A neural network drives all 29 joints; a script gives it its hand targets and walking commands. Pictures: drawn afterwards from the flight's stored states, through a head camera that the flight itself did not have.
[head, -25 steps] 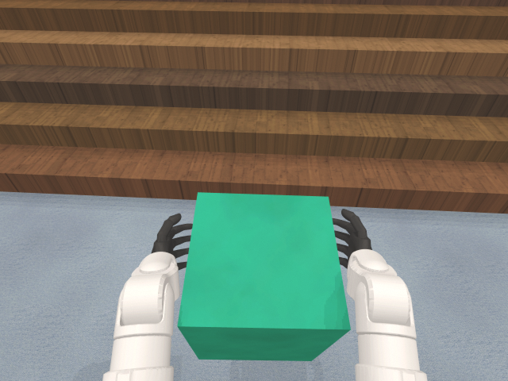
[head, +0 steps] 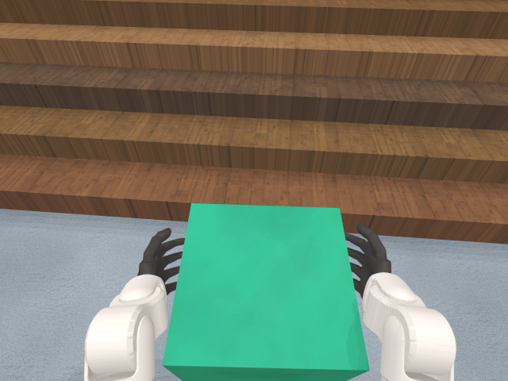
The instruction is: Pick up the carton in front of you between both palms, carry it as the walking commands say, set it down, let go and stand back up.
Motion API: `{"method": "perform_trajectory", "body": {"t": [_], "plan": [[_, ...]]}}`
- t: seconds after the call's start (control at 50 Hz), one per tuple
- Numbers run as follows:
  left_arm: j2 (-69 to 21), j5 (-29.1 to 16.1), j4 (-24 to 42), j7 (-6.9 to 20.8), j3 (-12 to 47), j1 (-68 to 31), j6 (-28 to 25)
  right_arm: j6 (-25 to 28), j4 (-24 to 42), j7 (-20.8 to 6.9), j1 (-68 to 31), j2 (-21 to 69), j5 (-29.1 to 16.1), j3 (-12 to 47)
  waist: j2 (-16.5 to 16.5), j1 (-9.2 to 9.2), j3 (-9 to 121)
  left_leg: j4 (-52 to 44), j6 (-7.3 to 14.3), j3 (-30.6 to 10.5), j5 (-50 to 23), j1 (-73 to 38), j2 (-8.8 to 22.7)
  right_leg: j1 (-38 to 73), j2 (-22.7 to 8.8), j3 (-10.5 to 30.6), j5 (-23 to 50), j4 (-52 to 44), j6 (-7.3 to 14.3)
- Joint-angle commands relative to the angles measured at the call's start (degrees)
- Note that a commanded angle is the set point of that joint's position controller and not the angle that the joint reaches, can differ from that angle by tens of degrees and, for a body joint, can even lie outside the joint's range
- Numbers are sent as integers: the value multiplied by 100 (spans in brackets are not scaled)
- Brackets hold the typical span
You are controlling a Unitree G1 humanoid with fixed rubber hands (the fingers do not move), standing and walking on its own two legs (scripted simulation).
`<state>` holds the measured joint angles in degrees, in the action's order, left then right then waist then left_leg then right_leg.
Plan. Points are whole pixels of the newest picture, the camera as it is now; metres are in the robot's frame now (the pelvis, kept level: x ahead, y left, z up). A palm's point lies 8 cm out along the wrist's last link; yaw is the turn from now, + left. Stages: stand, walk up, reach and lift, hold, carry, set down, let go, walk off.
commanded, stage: carry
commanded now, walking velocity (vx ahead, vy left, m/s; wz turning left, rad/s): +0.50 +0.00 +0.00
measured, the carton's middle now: (261, 305) +0.24 -0.01 +0.02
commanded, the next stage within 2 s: none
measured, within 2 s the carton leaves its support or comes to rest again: neither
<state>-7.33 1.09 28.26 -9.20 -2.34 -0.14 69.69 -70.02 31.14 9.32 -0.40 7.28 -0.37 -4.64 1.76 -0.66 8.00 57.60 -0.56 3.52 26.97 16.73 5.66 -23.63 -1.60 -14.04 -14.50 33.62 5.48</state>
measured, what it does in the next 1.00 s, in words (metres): walks ahead: left foot, then right foot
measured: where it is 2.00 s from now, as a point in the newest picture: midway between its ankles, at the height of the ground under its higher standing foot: (236, 142)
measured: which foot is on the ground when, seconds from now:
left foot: up 0.00-0.36, down 0.38-0.92, up 0.94-1.00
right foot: down 0.00-0.42, up 0.44-0.86, down 0.88-1.00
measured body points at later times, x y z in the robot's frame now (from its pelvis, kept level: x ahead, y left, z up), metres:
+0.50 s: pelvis +0.32 +0.03 +0.00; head +0.33 +0.03 +0.45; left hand +0.58 +0.16 +0.07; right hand +0.56 -0.14 +0.08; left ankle +0.40 +0.10 -0.72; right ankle +0.14 -0.07 -0.63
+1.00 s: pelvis +0.64 -0.03 -0.01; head +0.68 -0.05 +0.44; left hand +0.99 +0.12 +0.13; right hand +1.00 -0.19 +0.12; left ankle +0.48 +0.10 -0.62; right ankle +0.73 -0.10 -0.72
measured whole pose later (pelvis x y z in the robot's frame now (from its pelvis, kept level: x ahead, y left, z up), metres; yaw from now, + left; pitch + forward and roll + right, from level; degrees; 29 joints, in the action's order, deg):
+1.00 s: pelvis +0.64 -0.03 -0.01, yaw -2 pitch +4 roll +1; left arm -3.6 -2.8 12.8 -13.0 -11.0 -29.7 69.4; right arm -69.1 14.7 12.2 -29.5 2.1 -2.8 -12.2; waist 1.8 2.9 -0.3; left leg 69.9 2.9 1.5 25.1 19.9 2.2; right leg -29.3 -1.2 -10.6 -10.9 36.0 5.6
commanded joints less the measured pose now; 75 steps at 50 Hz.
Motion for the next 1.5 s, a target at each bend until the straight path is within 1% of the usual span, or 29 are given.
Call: {"method": "perform_trajectory", "body": {"t": [0.0,0.08,0.2,0.28,0.36,0.38,0.4,0.42,0.48,0.54,0.66,0.8,0.84,0.86,0.88,0.9,0.92,0.98,1.02,1.14,1.18,1.28,1.34,1.38,1.4,1.42,1.44,1.46,1.48], "plan": [[-3961,-1429,1023,345,3188,-2447,-46,-61,367,-520,-2169,3998,-1504,3601,-333,180,925,1189,211,-288,-554,2660,286,2687,-2118,3442,-18,-2181,625],[-4442,-1718,1152,656,3641,-2666,-113,112,129,-628,-1891,4597,-1139,3548,-549,162,789,-249,98,64,-1263,2127,174,2247,-1611,2028,404,-2502,216],[-4234,-1709,940,897,3664,-2234,-133,198,180,-630,-1576,4582,-901,3661,-924,173,378,-2065,104,655,-2170,2151,-150,2742,-1239,1030,2272,-2313,113],[-4108,-1533,842,869,3534,-2036,-131,161,364,-673,-1712,4444,-1044,3800,-1100,202,13,-2664,251,949,-2565,1755,-253,2757,-1177,707,2640,-2203,79],[-4065,-1435,1004,842,3572,-2020,-151,185,353,-741,-1659,4398,-1163,3812,-877,13,749,-3042,364,1528,-1914,-791,-820,2306,-874,-8,4162,3,-268],[-4020,-1446,1099,830,3591,-2145,-156,194,415,-759,-1626,4398,-1148,3800,-452,-132,1162,-3147,418,506,-1215,-1997,-73,1338,-766,114,2781,1209,-398],[-4040,-1496,1343,826,3664,-2244,-138,236,412,-779,-1752,4361,-1196,3790,1149,-154,1719,-3945,1300,-2576,200,-3144,1653,-343,-58,269,1188,3160,-690],[-4125,-1562,1373,838,3742,-2344,-156,250,441,-809,-1713,4543,-1314,3862,1419,-93,1395,-4692,1476,-3541,-718,-3159,1922,-1390,274,933,-1075,3998,-599],[-4719,-1600,1278,910,3798,-2386,-288,354,758,-918,-2091,5015,-1522,4085,-25,-54,1251,-4357,1099,-1750,-2280,-2169,1558,-1400,-525,1441,-488,3936,-300],[-4774,-1455,1178,881,3769,-2199,-358,380,799,-961,-2093,4963,-1531,4161,278,8,1161,-4708,790,-802,-1799,-1549,1234,-969,-578,1175,-8,2804,-366],[-3953,-1361,1119,566,3575,-2611,-236,238,638,-802,-2287,3880,-1472,3823,527,-37,467,-4885,833,91,-2326,-1681,851,-1388,-420,581,888,867,-569],[-2638,-1465,498,95,2873,-4341,-73,114,-158,-139,-3788,2606,-1200,2990,634,-136,14,-4365,764,479,-3056,-1739,795,-928,-237,475,1399,-117,-206],[-2428,-1451,93,-36,2519,-4778,-81,100,-492,40,-4415,2492,-1179,2800,592,158,458,-3323,625,712,-4243,-1777,659,32,96,115,924,-250,-91],[-2325,-1442,-171,-102,2323,-4898,-96,101,-635,123,-4715,2450,-1164,2708,266,414,902,-2112,458,969,-4547,-1505,372,1098,416,-116,532,-362,-87],[-2237,-1414,-372,-164,2155,-5046,-110,107,-740,203,-5036,2332,-1153,2576,-369,615,1445,-631,357,985,-3425,-695,168,2240,-211,790,-62,-525,-125],[-2037,-1380,-512,-245,1933,-5365,-140,90,-777,259,-5281,2337,-1176,2448,-1817,472,1894,1058,133,673,-1380,1017,-653,3269,-1809,3934,-837,-1274,673],[-2220,-1466,-683,-275,1929,-5566,-142,104,-949,308,-5562,2381,-1157,2298,-2047,491,1855,1943,230,-42,157,2007,-899,3612,-1950,4737,-293,-1765,905],[-3000,-1794,-656,-156,2108,-6673,-319,247,-1339,303,-6263,3140,-1207,2172,-618,433,1853,1983,501,-499,-603,2339,-270,3097,-1569,3045,1814,-1104,641],[-3416,-1890,-765,-40,2173,-7229,-440,344,-1617,245,-6515,3447,-1081,2137,-713,344,2050,1548,430,-420,-868,2157,-205,2960,-1442,2519,2373,-1092,525],[-3821,-1717,-1131,155,2203,-7311,-582,549,-1999,133,-6624,3920,-849,2265,-796,462,2074,408,303,36,-893,2932,-336,3517,-1358,1882,3855,-768,751],[-3837,-1652,-1068,176,2203,-7144,-592,575,-1871,102,-6575,3968,-858,2329,-1107,527,2232,610,386,286,-952,3029,-463,3771,-1229,1615,4155,-460,744],[-3799,-1542,-807,172,2387,-6812,-501,458,-1513,-19,-6363,3927,-869,2411,-1028,872,1729,1952,546,-75,-107,5471,-122,5361,-1719,2585,4190,-441,994],[-3839,-1749,-802,169,2686,-6877,-421,365,-1628,-52,-6200,3773,-761,2308,-1008,1576,1014,5579,622,-599,2818,9198,-482,7654,-2274,3741,6364,-19,1425],[-3869,-1943,-801,147,2867,-6849,-425,356,-1714,-26,-6127,3618,-745,2162,-861,1834,454,7175,711,-1158,4628,10947,-733,8175,-2340,3829,6971,59,1239],[-3903,-2047,-756,143,2901,-6903,-442,362,-1745,0,-5997,3502,-690,2043,-561,1519,292,5851,850,-915,5190,10357,-597,7530,-1968,3329,7619,-354,969],[-3947,-2143,-679,144,2977,-6890,-475,383,-1710,26,-5914,3352,-643,1913,-278,1242,312,3830,853,-602,4365,8579,-124,6221,-1634,2656,7067,-736,427],[-4051,-2224,-516,183,2997,-6944,-514,460,-1744,49,-5633,3250,-586,1826,360,295,1311,194,884,33,1837,3585,-293,3278,-859,1408,7674,-907,60],[-4194,-2331,-323,246,3024,-7161,-629,562,-1547,77,-5619,3171,-517,1813,-581,-763,2711,541,687,1202,-1033,-1142,-1449,855,-951,1508,8576,-20,267],[-4392,-2393,-36,300,3136,-7587,-703,676,-1366,40,-5841,3590,-612,2043,-679,-1851,3328,-285,853,487,-2345,-3462,-1532,-606,-462,1391,6256,2418,-74]]}}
